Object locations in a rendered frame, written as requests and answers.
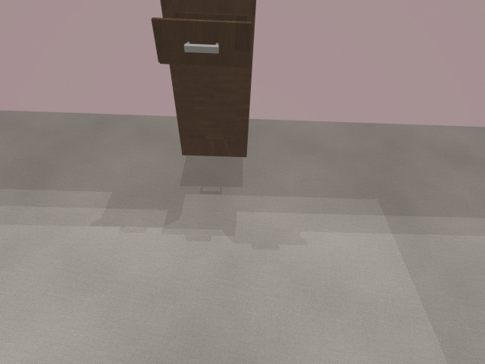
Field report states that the drawer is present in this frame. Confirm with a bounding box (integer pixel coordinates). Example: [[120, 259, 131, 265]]
[[152, 12, 252, 67]]

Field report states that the cabinet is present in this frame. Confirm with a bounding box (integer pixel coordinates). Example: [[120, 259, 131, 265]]
[[161, 0, 256, 157]]

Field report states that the handle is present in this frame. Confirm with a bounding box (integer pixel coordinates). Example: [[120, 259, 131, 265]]
[[184, 42, 219, 54]]

